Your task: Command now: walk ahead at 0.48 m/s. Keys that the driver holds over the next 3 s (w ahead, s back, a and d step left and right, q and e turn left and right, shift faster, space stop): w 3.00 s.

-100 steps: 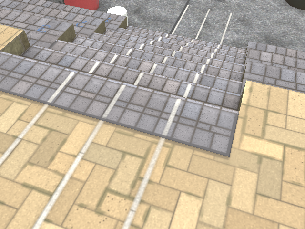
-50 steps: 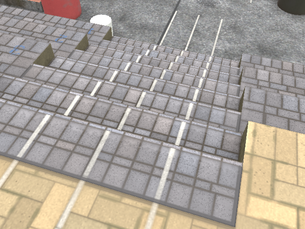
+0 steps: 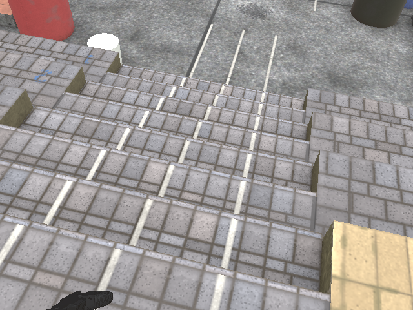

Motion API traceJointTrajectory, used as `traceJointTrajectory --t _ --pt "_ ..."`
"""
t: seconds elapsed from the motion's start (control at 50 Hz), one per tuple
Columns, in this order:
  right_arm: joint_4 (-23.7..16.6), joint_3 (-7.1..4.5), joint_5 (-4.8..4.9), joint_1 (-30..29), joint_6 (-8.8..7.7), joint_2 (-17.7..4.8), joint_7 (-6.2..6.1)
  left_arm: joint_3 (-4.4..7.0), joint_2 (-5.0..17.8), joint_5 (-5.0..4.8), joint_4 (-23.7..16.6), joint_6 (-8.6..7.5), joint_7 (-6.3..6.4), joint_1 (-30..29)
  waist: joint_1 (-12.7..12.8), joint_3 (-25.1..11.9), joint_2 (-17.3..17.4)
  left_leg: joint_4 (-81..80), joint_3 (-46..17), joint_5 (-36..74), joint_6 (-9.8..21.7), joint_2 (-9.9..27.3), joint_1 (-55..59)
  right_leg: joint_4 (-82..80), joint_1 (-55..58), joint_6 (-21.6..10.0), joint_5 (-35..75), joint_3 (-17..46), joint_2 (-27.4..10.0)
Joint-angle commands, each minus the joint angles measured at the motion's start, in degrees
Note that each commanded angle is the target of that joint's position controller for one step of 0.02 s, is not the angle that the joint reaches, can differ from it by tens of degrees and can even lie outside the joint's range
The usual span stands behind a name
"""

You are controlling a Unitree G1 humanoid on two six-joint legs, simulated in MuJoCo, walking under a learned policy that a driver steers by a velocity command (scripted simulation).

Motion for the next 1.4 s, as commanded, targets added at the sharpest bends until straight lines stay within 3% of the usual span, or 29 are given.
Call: traceJointTrajectory --t 0.02,0.06,0.08,0.1,0.12,0.14,0.18,0.22,0.28,0.5,0.58,0.62,0.64,0.66,0.68,0.74,0.88,0.92,0.96,1.02,1.18,1.24,1.28,1.3,1.32,1.34,1.36,1.38,1.4 --pt "-0.95 -2.36 0.24 1.75 0.35 -10.50 -0.37 0.81 4.26 0.03 -5.44 -1.32 -0.86 -5.89 3.76 5.68 9.36 3.76 -6.18 37.60 8.00 15.40 -0.20 -2.98 2.01 -2.25 -4.59 -1.58 1.98" --pt "-1.83 -2.43 0.30 -0.61 0.84 -10.47 -0.38 3.30 8.76 0.22 -0.85 -1.27 -0.22 9.95 11.97 -4.00 9.99 20.39 -2.87 56.44 5.87 12.10 -4.27 -3.24 24.24 -5.44 -3.43 -3.56 5.15" --pt "-3.56 -1.96 -0.43 -1.81 0.62 -9.55 -0.20 4.64 13.08 0.87 1.86 -1.08 0.46 22.02 16.32 -12.82 5.23 38.07 -1.11 41.59 3.82 8.98 -18.52 -0.55 44.67 -9.22 -0.25 7.72 -4.95" --pt "-4.04 0.41 -0.39 5.69 -0.79 -1.01 0.62 5.10 16.84 1.23 3.53 -0.63 0.32 27.36 12.85 -24.46 -11.05 60.42 -2.13 -2.58 0.15 -2.13 -40.01 -6.89 65.26 -18.69 -10.91 35.97 -20.33" --pt "-3.14 -0.65 1.11 3.13 -2.53 -4.73 1.03 3.70 11.65 1.07 3.81 -0.29 0.30 27.13 14.37 -24.62 -9.45 69.09 -10.94 -11.15 1.40 -1.67 -45.42 -12.98 62.66 -17.68 -14.34 43.19 -20.17" --pt "-5.44 -1.71 2.35 -3.00 -3.25 -7.94 1.00 2.80 8.83 0.86 2.94 -0.27 0.38 21.16 13.22 -13.99 -7.80 71.47 -8.91 -8.04 2.27 1.51 -49.97 -13.67 53.92 -14.76 -11.04 33.39 -17.98" --pt "-6.85 -2.77 1.56 -8.63 -3.13 -8.70 -0.24 1.51 4.83 1.52 1.51 -0.78 -0.08 12.83 8.94 -4.95 0.33 65.45 -6.14 0.62 2.56 5.95 -45.17 -17.04 35.13 -11.86 -0.90 20.10 -12.98" --pt "-6.38 -3.00 1.16 -5.52 -1.33 -5.25 -0.64 0.99 2.72 2.22 2.68 -1.23 -0.43 12.17 5.55 -3.26 -1.83 60.23 -6.40 3.38 2.95 7.97 -38.93 -20.15 27.12 -11.01 -0.61 14.59 -9.86" --pt "-8.16 -3.30 1.00 -8.69 0.18 -4.65 -0.82 1.32 5.06 2.16 4.43 -1.50 0.64 15.32 4.66 0.73 -2.00 52.80 -5.57 6.10 1.81 8.90 -40.75 -23.85 22.31 -12.11 -2.36 12.15 -9.74" --pt "-15.93 -2.17 0.38 -31.92 -0.85 -5.57 2.13 2.38 9.45 0.70 8.95 0.01 2.93 26.85 10.84 6.08 -0.19 21.64 -2.49 23.39 1.30 5.22 -43.05 -21.21 30.89 -9.32 -0.91 6.74 -10.18" --pt "-16.72 -2.91 1.20 -28.60 -1.60 -8.12 3.20 3.01 10.53 0.66 9.58 1.56 2.90 25.91 7.44 2.27 -2.57 19.06 -0.53 16.47 4.26 2.69 -34.34 -14.41 36.71 -7.81 10.76 7.17 -12.40" --pt "-11.72 -5.47 0.29 -11.08 -1.96 -13.82 2.91 1.93 7.90 1.01 8.39 1.99 2.94 23.45 -0.03 -8.11 1.04 19.30 -3.10 19.56 8.59 4.51 -10.68 6.86 29.26 -4.32 15.32 1.74 -5.92" --pt "-10.58 -6.75 -0.35 -3.59 -1.74 -18.93 2.84 0.29 2.12 1.40 7.83 1.21 2.51 29.70 0.40 -17.32 12.88 16.18 -25.94 10.09 17.75 18.05 11.38 30.88 8.00 -0.13 -5.83 -1.48 3.02" --pt "-10.29 -5.60 0.16 -2.56 -1.43 -15.82 3.28 0.11 2.37 1.13 7.99 -0.29 2.17 29.38 0.39 -21.06 17.33 6.93 -42.15 4.44 20.17 22.02 14.74 40.46 -1.19 -0.36 -33.73 6.51 6.76" --pt "-11.00 -4.43 0.56 -6.72 -1.31 -12.29 3.40 1.67 7.49 -0.49 6.96 -1.00 2.10 25.49 1.15 -13.97 13.38 6.14 -35.75 3.10 16.94 20.59 8.91 44.67 -5.59 -1.47 -31.77 9.20 3.24" --pt "-13.43 -2.99 -0.81 -18.23 -1.12 -7.92 3.42 2.71 7.63 -0.07 6.17 0.19 4.01 21.25 6.56 -2.94 5.20 2.30 -17.80 15.41 12.15 14.68 -13.03 35.84 0.79 -1.37 -19.89 6.74 -4.14" --pt "-8.56 -4.69 -1.71 -9.98 -1.23 -11.55 1.03 3.17 4.76 1.59 4.26 2.02 3.66 17.11 7.25 -2.20 4.01 -0.04 -11.54 22.53 13.61 13.57 -14.02 24.14 -0.68 1.08 -3.19 6.08 -5.04" --pt "-7.43 -3.84 -0.29 -7.59 -1.80 -9.08 0.55 4.34 7.06 0.07 2.44 1.69 2.73 13.10 6.99 -0.11 5.74 1.96 -11.81 15.63 11.17 12.69 -10.06 17.78 -7.76 -0.20 4.18 9.57 -5.62" --pt "-6.78 -3.53 0.18 -5.99 -1.92 -9.01 -0.23 4.24 6.53 0.72 1.11 1.33 2.16 9.94 6.37 2.38 5.77 2.63 -9.95 13.84 10.31 11.61 -11.79 10.93 -8.82 -0.54 10.49 8.70 -4.47" --pt "-6.23 -2.91 0.31 -4.83 -1.28 -7.75 -1.28 3.52 4.04 2.67 0.01 1.35 0.46 7.57 5.39 2.17 5.44 10.22 -7.98 9.87 10.06 10.42 -17.95 7.02 -3.68 -0.85 21.97 7.61 -3.55" --pt "-7.96 -3.05 0.21 -0.51 1.24 -9.71 -2.61 1.24 2.17 1.35 -4.41 1.56 -2.44 0.23 0.21 5.24 4.71 28.59 -11.43 -0.07 9.84 11.28 -22.78 -0.14 -1.02 0.45 16.91 5.62 -2.30" --pt "-7.43 -3.64 0.45 0.07 2.43 -10.69 -3.42 1.60 4.07 0.19 -2.69 1.06 -2.41 3.70 0.60 5.11 4.99 38.53 -13.11 7.43 8.09 12.34 -18.73 -7.40 3.26 0.67 13.01 4.92 -3.85" --pt "-6.54 -3.08 0.98 -1.32 2.35 -9.29 -2.72 3.59 7.21 1.34 3.50 0.62 -1.63 20.48 8.89 -1.23 2.68 57.26 -8.80 19.99 6.49 8.19 -21.75 -12.25 24.16 -1.12 15.66 -0.71 -1.05" --pt "-5.44 -3.36 0.86 -2.94 1.11 -8.69 -1.50 4.57 10.45 2.59 8.98 0.83 -1.23 35.92 16.57 -7.70 -2.78 82.11 -4.97 6.37 2.51 2.08 -35.97 -2.89 45.71 -3.57 28.41 -1.63 -2.96" --pt "-4.86 -1.95 2.28 7.24 -0.67 -2.18 -0.44 3.24 11.44 2.78 9.61 0.42 -1.13 37.46 12.17 -13.85 -19.96 109.69 -9.58 -32.28 0.16 -4.75 -57.90 13.77 61.69 -9.02 43.73 11.74 -13.99" --pt "-6.02 -2.30 3.74 9.11 -2.36 -6.16 -0.12 3.47 11.49 0.30 8.98 1.37 -1.47 38.87 12.53 -21.21 -22.13 113.00 -13.69 -28.00 0.54 -3.93 -61.60 7.98 61.87 -13.06 33.86 23.22 -17.93" --pt "-10.15 -2.45 5.11 1.67 -2.51 -6.82 -0.86 3.60 11.81 -0.36 10.19 1.97 -1.18 39.36 13.24 -19.35 -18.47 113.08 -10.93 -21.73 -0.03 -3.59 -68.76 -3.37 58.35 -16.75 10.20 33.29 -23.66" --pt "-12.77 -2.34 4.17 -9.28 -0.91 -6.73 -2.44 1.68 5.57 -0.40 10.03 2.66 -0.55 32.23 11.43 -6.74 -2.20 106.66 -4.64 -13.92 0.85 -0.21 -72.58 -11.62 45.69 -13.28 -8.43 30.44 -18.69" --pt "-14.58 -2.18 4.21 -10.12 0.05 -5.41 -3.52 1.74 8.13 0.93 9.24 2.09 0.47 26.91 8.55 -3.72 -7.60 107.48 -4.64 -8.85 0.38 1.27 -71.01 -12.62 36.60 -16.43 -8.45 35.20 -22.83"
Next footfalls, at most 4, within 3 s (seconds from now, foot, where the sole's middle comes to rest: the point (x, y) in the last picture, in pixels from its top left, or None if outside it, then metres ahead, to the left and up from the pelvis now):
0.08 right None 0.23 -0.13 -0.77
0.62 left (150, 300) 0.52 0.11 -0.77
1.30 right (221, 233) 0.81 -0.16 -0.92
1.88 left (151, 181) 1.19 0.12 -1.07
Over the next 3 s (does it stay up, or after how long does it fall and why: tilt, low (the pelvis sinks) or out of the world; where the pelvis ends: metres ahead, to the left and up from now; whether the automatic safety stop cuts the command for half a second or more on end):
stays up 1.62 0.01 -0.52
